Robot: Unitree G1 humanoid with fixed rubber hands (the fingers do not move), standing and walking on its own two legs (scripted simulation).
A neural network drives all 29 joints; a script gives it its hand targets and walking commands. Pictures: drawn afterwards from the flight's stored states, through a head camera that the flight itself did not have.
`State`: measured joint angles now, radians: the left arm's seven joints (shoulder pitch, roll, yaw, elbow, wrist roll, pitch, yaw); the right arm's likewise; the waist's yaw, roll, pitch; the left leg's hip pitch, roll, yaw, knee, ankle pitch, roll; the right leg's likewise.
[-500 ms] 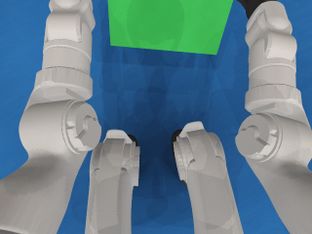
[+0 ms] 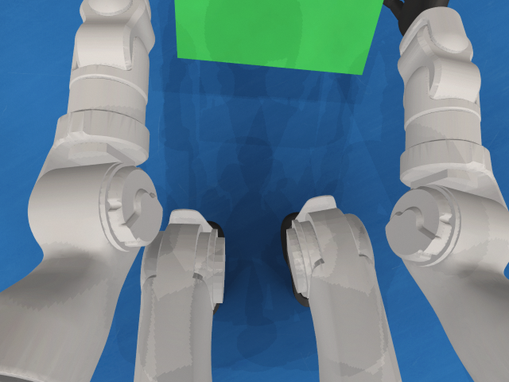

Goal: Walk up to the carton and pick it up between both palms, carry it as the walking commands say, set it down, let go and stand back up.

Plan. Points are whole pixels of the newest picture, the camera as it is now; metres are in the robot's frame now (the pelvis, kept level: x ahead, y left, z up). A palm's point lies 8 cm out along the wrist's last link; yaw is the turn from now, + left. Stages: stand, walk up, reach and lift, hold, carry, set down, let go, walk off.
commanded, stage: set down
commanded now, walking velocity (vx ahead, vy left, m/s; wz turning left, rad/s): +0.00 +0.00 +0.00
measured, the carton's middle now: out of the picture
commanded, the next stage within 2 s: none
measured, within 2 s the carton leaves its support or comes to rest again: rests again in 0.48 s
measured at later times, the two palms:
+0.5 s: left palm (132, 29) +0.54 +0.13 -0.20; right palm (403, 54) +0.49 -0.22 -0.20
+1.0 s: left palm out of the picture +0.56 +0.14 -0.14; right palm (448, 26) +0.51 -0.24 -0.15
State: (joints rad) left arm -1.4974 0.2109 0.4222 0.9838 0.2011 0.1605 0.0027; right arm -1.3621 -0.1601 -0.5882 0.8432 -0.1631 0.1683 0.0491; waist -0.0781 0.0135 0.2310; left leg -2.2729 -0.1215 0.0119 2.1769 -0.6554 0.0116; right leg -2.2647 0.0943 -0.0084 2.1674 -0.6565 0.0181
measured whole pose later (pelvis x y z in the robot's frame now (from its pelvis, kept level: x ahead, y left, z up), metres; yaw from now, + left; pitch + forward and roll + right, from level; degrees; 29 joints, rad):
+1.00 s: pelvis -0.02 +0.00 +0.00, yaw -2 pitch +37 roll -1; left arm -1.48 0.45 0.06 1.03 -0.19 0.15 0.10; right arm -1.39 -0.35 -0.18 0.97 0.24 0.12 -0.12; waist -0.07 0.00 0.34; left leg -2.22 -0.05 0.02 2.19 -0.61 0.02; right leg -2.23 0.04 -0.06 2.16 -0.57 -0.04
